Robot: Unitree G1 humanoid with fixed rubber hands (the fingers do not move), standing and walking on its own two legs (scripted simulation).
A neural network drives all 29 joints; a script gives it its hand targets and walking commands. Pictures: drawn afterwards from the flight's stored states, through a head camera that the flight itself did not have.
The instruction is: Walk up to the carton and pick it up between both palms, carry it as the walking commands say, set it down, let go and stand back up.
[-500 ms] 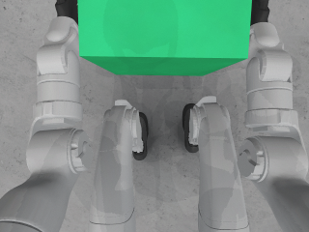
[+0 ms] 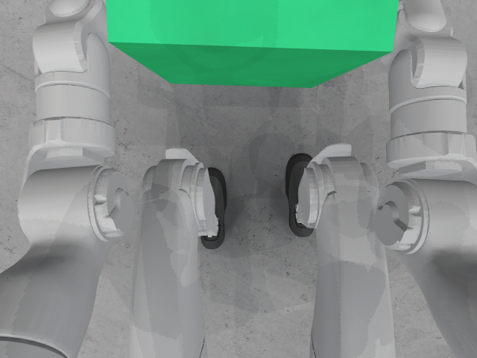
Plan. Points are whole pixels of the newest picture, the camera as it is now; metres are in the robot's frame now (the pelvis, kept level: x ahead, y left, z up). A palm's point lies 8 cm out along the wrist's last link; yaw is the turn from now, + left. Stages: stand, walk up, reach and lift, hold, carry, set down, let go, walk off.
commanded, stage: set down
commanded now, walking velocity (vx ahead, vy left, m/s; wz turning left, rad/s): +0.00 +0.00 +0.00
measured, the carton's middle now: out of the picture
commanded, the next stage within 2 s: none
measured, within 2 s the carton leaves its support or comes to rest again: rests again in 1.48 s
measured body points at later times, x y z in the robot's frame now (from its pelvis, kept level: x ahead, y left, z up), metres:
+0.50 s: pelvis +0.02 +0.00 -0.05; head +0.39 +0.00 +0.20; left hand +0.59 +0.19 -0.21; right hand +0.58 -0.17 -0.22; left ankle +0.12 +0.10 -0.41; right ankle +0.15 -0.12 -0.41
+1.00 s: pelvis +0.02 +0.00 -0.06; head +0.39 +0.01 +0.18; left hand +0.58 +0.19 -0.23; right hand +0.58 -0.17 -0.23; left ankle +0.12 +0.10 -0.41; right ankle +0.15 -0.12 -0.41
